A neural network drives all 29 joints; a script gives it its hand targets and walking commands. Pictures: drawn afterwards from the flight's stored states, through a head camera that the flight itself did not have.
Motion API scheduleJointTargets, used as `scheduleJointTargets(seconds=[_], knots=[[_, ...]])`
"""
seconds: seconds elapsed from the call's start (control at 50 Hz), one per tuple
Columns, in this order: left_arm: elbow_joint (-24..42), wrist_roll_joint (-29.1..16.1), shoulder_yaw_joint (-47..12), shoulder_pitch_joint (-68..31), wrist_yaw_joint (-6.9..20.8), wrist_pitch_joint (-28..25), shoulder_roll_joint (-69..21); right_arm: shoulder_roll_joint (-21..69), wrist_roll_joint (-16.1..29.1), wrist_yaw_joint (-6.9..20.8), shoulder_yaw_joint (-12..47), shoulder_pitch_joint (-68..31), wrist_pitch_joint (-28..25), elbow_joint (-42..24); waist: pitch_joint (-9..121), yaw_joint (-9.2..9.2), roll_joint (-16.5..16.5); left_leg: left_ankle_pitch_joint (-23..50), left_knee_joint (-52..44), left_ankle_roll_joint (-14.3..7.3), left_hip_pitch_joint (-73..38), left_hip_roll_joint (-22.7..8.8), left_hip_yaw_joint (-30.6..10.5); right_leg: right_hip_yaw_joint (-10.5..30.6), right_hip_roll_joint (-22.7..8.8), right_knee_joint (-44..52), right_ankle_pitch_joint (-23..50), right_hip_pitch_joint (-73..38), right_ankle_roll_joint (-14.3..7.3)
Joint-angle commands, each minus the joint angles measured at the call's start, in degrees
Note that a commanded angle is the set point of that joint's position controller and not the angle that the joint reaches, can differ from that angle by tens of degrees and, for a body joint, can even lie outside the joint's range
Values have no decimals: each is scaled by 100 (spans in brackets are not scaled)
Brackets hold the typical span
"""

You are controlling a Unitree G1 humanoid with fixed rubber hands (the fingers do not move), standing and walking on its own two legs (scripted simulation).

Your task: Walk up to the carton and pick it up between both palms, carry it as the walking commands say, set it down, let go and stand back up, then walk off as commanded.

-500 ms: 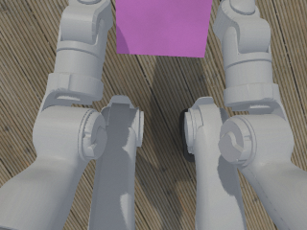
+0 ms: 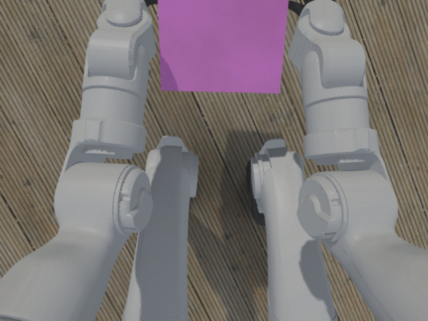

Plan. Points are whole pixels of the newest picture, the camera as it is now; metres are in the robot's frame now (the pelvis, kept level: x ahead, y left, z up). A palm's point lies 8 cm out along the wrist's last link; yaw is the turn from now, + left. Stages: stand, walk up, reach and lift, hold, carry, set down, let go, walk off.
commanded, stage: reach and lift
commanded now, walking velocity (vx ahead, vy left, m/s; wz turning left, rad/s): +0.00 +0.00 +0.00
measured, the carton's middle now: (221, 8) +0.56 +0.02 -0.15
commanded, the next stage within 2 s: none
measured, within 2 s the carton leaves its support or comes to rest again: neither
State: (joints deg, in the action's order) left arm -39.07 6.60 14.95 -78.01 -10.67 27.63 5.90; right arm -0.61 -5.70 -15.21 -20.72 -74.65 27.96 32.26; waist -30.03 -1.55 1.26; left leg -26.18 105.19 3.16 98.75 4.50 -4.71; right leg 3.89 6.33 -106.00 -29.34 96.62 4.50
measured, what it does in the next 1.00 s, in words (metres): rises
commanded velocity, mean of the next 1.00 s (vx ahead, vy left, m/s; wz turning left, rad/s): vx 0.00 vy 0.00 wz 0.00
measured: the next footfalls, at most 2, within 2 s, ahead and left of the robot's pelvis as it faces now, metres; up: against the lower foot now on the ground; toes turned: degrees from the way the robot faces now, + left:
none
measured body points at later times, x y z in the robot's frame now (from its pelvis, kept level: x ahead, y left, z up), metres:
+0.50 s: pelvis +0.00 +0.00 +0.05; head +0.30 +0.02 +0.37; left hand +0.53 +0.14 -0.03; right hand +0.52 -0.11 -0.03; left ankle +0.16 +0.13 -0.45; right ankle +0.15 -0.13 -0.45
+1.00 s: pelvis +0.00 +0.00 +0.11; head +0.28 +0.02 +0.45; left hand +0.50 +0.14 +0.03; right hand +0.50 -0.11 +0.04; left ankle +0.16 +0.13 -0.45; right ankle +0.15 -0.13 -0.45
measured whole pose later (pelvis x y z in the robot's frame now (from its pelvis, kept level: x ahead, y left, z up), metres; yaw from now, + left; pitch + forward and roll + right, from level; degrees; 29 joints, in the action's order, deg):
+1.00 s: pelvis +0.00 +0.00 +0.11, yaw +1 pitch +10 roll -1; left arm -34.0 6.2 12.5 -64.0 -12.2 29.7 1.6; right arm 2.6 -5.6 -15.1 -17.9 -60.9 29.5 27.2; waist -30.0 -0.9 0.5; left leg -23.1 85.0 2.1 72.3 3.9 -4.9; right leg 4.7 5.0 -85.5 -25.9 70.2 3.6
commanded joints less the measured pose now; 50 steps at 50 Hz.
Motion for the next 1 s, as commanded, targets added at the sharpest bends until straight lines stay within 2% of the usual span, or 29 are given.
scheduleJointTargets(seconds=[0.0,0.04,0.06,0.08,0.1,0.12,0.14,0.2,0.24,0.26,0.28,0.3,0.32,0.34,0.36,0.38,0.46,0.54,0.6,0.66,0.7,0.72,0.74,0.76,0.82,0.9,0.92,0.94,0.98], knots=[[823,-1393,-3052,-4456,1631,-293,-7235,6350,1309,1961,3703,-5718,-430,-956,13858,66,-379,910,-1308,-159,-4959,465,670,-763,490,1392,686,-3193,-319],[1433,-1587,-3282,-4736,1645,-304,-7179,6456,1491,1987,3862,-5549,-363,-1185,14431,217,-318,1124,-1363,-147,-5366,514,666,-791,502,1518,911,-3567,-270],[1252,-1542,-3331,-4756,1625,-280,-7242,6363,1335,2026,3795,-5468,-348,-980,14146,260,-342,991,-1343,-96,-5201,464,702,-802,520,1495,799,-3306,-326],[1184,-1472,-3281,-4516,1593,-234,-7247,6206,1389,2026,3920,-5748,-350,-1213,14391,107,-372,1042,-1422,-106,-5524,474,599,-798,509,1518,730,-3292,-328],[1566,-1600,-3444,-4753,1561,-246,-7272,6309,1450,2042,3928,-5408,-306,-1123,14679,222,-465,1248,-1410,-67,-5830,489,584,-783,539,1548,943,-3418,-347],[1146,-1538,-3319,-4500,1555,-189,-7347,6192,1554,2035,4018,-6015,-359,-1559,14549,68,-421,1114,-1475,-124,-5774,495,552,-753,488,1559,832,-3333,-334],[1233,-1581,-3311,-4638,1550,-232,-7343,6140,1510,2016,3954,-5914,-376,-1473,14409,220,-402,1134,-1525,-128,-5613,512,530,-733,468,1628,870,-3457,-341],[1940,-1709,-3596,-4705,1502,-271,-7309,6298,1614,2013,4337,-5586,-303,-1643,14914,182,-309,1532,-1510,-80,-6078,546,594,-667,555,1737,1168,-3937,-339],[1842,-1754,-3579,-4562,1497,-195,-7164,6175,1713,1963,4465,-5884,-272,-2000,15048,126,-229,1483,-1539,-141,-6080,512,602,-591,511,1861,1059,-4115,-312],[1421,-1656,-3400,-4507,1504,-183,-7246,6007,1555,1969,4242,-5924,-288,-1757,14500,246,-127,1230,-1587,-135,-5701,493,600,-592,512,1897,903,-3941,-321],[1413,-1661,-3457,-4297,1515,-177,-7245,6015,1602,1934,4318,-5903,-320,-1898,14517,192,-235,1294,-1678,-143,-5775,480,552,-613,493,1899,982,-4089,-325],[1412,-1714,-3388,-4501,1518,-192,-7260,6036,1506,1944,4128,-5714,-288,-1561,14183,311,-184,1018,-1751,-137,-5687,486,526,-600,490,2000,734,-4001,-330],[2007,-1817,-3598,-4685,1507,-245,-7242,6215,1685,1959,4412,-5748,-295,-1921,14704,220,-150,1229,-1789,-170,-6121,491,486,-592,494,1988,929,-4241,-306],[1772,-1729,-3493,-4679,1508,-214,-7192,6099,1550,1966,4074,-5548,-240,-1449,14444,337,-272,1169,-1867,-147,-6046,467,521,-603,451,2068,832,-4050,-310],[2134,-1789,-3693,-4843,1488,-262,-7117,6401,1712,1972,4386,-5565,-261,-1640,14710,136,-266,1250,-1851,-161,-6221,482,530,-560,504,2100,939,-4346,-332],[2071,-1747,-3671,-4464,1472,-223,-7253,6351,1807,1949,4467,-5572,-273,-1995,14842,105,-323,1440,-1827,-169,-6449,502,534,-509,522,2085,1089,-4445,-329],[1101,-1413,-3211,-4076,1598,-265,-7110,6381,1357,2023,3917,-5111,-271,-892,13269,148,-104,712,-2139,-204,-5466,434,553,-585,446,2343,457,-3852,-313],[1359,-1544,-3365,-3960,1654,-308,-7435,6631,1451,2050,4236,-5135,-327,-1524,14264,189,-10,1126,-2255,-216,-6149,485,462,-567,457,2454,892,-4646,-284],[1487,-1461,-3383,-3852,1644,-300,-7397,6641,1381,2087,4076,-4442,-269,-997,13784,198,-280,1273,-2381,-162,-6171,479,479,-541,470,2569,956,-4467,-296],[1755,-1546,-3560,-3818,1663,-335,-7331,6836,1518,2096,4484,-4657,-287,-1478,14191,-7,-117,1393,-2493,-198,-6375,508,556,-438,510,2679,1162,-5137,-274],[1974,-1543,-3632,-3796,1613,-323,-7334,6691,1576,2082,4559,-4650,-304,-1611,14281,30,-266,1544,-2563,-169,-6670,514,429,-401,474,2727,1274,-5097,-314],[2118,-1675,-3789,-3788,1614,-317,-7438,6635,1635,2048,4580,-4626,-341,-1750,14567,173,-312,1639,-2544,-129,-6805,549,498,-386,523,2838,1368,-5436,-335],[2114,-1597,-3636,-3839,1622,-328,-7378,6596,1590,2055,4524,-4498,-304,-1637,14393,91,-380,1633,-2605,-171,-6781,529,447,-365,448,2797,1358,-5265,-327],[2430,-1698,-3863,-4000,1599,-343,-7363,6598,1567,2034,4559,-4434,-305,-1758,14465,278,-356,1555,-2630,-113,-6950,526,438,-370,478,2897,1334,-5447,-334],[1625,-1542,-3734,-3410,1627,-229,-7378,6392,1440,2025,4407,-4460,-291,-1559,13812,193,-294,1237,-2852,-141,-6703,470,411,-382,443,3032,971,-5106,-337],[1778,-1499,-3575,-3428,1621,-383,-7380,6706,1423,2053,4480,-4339,-324,-1442,13543,157,26,1207,-3005,-229,-6769,460,360,-317,419,3234,922,-5287,-308],[1923,-1651,-3670,-3511,1647,-403,-7403,6789,1544,2026,4657,-4405,-337,-1698,13951,144,75,1262,-3040,-240,-6857,509,448,-286,419,3404,1033,-5934,-293],[1989,-1621,-3707,-3684,1672,-378,-7224,6747,1565,2040,4616,-4587,-320,-1662,13637,79,-65,1151,-3097,-239,-6717,479,445,-286,406,3378,945,-5699,-282],[1943,-1584,-3699,-3648,1638,-315,-7241,6644,1438,2033,4456,-4187,-277,-1468,13792,224,-103,1108,-3265,-206,-7105,463,320,-300,391,3486,908,-5814,-309]])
